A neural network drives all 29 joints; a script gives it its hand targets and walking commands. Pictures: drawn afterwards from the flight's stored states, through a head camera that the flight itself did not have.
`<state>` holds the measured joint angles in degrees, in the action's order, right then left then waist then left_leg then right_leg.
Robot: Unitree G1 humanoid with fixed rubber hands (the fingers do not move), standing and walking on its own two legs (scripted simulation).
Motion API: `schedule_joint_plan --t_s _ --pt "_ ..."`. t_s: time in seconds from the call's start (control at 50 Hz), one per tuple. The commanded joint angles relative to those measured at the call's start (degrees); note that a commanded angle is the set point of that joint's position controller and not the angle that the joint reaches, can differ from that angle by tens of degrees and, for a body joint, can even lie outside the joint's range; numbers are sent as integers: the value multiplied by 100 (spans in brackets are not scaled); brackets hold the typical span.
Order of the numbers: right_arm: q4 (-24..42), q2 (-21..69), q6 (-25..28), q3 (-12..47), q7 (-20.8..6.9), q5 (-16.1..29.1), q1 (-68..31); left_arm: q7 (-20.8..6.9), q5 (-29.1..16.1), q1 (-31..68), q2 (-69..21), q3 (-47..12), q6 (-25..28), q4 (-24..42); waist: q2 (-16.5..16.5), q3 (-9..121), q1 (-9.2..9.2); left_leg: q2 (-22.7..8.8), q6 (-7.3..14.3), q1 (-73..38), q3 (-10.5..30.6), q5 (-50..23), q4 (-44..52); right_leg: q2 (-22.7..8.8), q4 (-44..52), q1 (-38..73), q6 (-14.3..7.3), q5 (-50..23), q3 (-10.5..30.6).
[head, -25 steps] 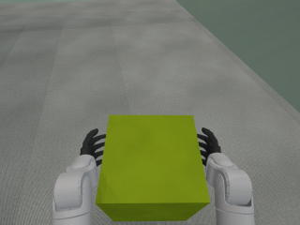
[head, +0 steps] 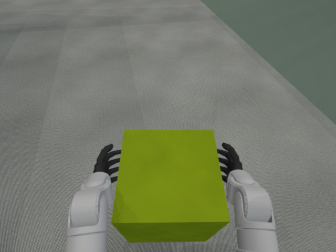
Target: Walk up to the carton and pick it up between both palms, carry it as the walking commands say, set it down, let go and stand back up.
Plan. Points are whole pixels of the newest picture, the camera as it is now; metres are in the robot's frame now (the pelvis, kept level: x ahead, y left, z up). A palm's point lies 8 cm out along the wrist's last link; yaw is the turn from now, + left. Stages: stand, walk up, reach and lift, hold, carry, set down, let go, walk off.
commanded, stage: carry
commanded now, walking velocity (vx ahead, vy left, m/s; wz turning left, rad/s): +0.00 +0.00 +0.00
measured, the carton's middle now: (168, 190) +0.27 +0.00 -0.01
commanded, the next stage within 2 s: hold in 0.70 s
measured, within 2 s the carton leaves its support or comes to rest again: neither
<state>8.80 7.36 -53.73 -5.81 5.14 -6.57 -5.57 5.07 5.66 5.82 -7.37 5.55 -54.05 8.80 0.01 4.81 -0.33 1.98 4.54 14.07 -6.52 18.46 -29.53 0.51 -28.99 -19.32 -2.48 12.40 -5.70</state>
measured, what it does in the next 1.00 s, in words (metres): stands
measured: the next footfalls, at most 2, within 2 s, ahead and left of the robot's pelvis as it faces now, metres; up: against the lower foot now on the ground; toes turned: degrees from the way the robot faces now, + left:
none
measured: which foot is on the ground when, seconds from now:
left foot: down 0.00-1.00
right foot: down 0.00-1.00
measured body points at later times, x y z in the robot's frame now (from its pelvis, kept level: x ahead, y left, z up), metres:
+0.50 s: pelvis +0.01 -0.01 +0.00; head +0.00 -0.01 +0.45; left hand +0.29 +0.14 +0.04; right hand +0.29 -0.17 +0.04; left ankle -0.03 +0.06 -0.73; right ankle +0.03 -0.09 -0.73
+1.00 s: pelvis -0.01 -0.02 +0.01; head -0.04 -0.03 +0.46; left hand +0.24 +0.13 +0.03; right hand +0.24 -0.17 +0.03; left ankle -0.03 +0.07 -0.73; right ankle +0.03 -0.11 -0.73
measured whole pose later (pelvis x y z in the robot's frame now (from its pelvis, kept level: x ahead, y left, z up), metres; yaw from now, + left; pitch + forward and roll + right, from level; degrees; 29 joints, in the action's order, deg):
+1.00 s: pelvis -0.01 -0.02 +0.01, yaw +2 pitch -6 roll +0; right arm 3.2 7.3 -41.0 -4.9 4.3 -8.0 1.1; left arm 4.1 5.9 -0.3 -7.3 3.6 -39.2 0.3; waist 0.9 -2.4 -1.0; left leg 2.9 2.8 2.5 -0.2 13.7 -21.9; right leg 2.5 -21.8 -7.4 -2.5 8.7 -0.6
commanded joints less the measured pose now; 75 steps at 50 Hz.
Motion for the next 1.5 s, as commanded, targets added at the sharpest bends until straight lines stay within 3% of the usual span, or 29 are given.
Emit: schedule_joint_plan --t_s 0.0,0.68,0.7,0.72,0.78,0.8,0.82,0.86,0.98,1.06,1.16,1.3,1.48 --pt "631 4310 304 2990 -758 1152 -2273 -743 -1147 2280 -4203 -2979 299 603 58 1399 -9 -1013 -110 -368 813 -1754 440 -737 202 742 -162 -1226 668" --pt "-88 3865 1079 2672 -845 789 -2195 -804 -803 2214 -3723 -2660 1101 -100 15 1438 -8 -998 -109 -490 695 -1573 401 -809 322 748 -198 -1560 728" --pt "-815 3182 1071 2402 -824 478 -856 -826 -600 956 -3525 -2327 1119 -1281 212 460 129 -229 -221 -567 1213 -2978 806 148 413 1986 18 -2620 1283" --pt "-340 3192 1307 2600 -845 669 -1077 -821 -740 1209 -3423 -2612 1375 -657 234 675 97 -181 -253 -504 1267 -3361 853 143 393 2281 36 -3101 1347" --pt "366 3148 1539 3078 -892 958 -1207 -736 -833 1199 -3374 -2870 1625 111 27 1485 145 -174 -309 -1094 1363 -4393 836 147 361 2606 154 -3872 1423" --pt "550 3163 1582 3151 -908 1006 -1252 -757 -889 1212 -3376 -2992 1653 265 -20 1603 128 -143 -318 -1041 1379 -4388 874 152 353 2790 168 -4050 1427" --pt "642 3146 1596 3132 -876 980 -1136 -788 -939 1215 -3367 -3163 1679 354 -18 1592 -37 -91 -326 -990 1366 -4188 939 157 385 2903 186 -4123 1401" --pt "631 3078 1581 3126 -849 925 -1141 -797 -925 1244 -3266 -3163 1701 344 -13 1382 -85 -42 -291 -866 1338 -3569 1048 169 464 2892 193 -3691 1339" --pt "-77 2666 1436 2621 -766 737 -1671 -744 -856 1822 -2805 -2739 1678 -330 86 135 -109 -103 -110 -343 1295 -1038 1097 195 682 2257 15 -806 1176" --pt "-485 2883 1352 2419 -769 744 -2457 -792 -777 2540 -2880 -2428 1707 -872 6 -35 -51 -152 -14 -18 1338 -145 1007 144 659 2284 24 139 1213" --pt "-1209 3732 1248 2274 -890 711 -3370 -1039 -693 3486 -3509 -2312 1758 -1513 -35 87 -49 -126 10 89 1340 123 875 133 676 2315 66 567 1242" --pt "-2249 5103 1193 2127 -1312 672 -4393 -1549 -584 4674 -4627 -2142 1811 -2399 -6 302 -8 -127 -4 244 1374 314 870 154 710 2365 163 801 1244" --pt "-3153 5725 1237 1561 -1644 476 -5043 -1986 -434 5482 -5257 -1674 1879 -3504 86 415 -107 -145 -26 506 1403 591 964 178 735 2423 238 943 1219"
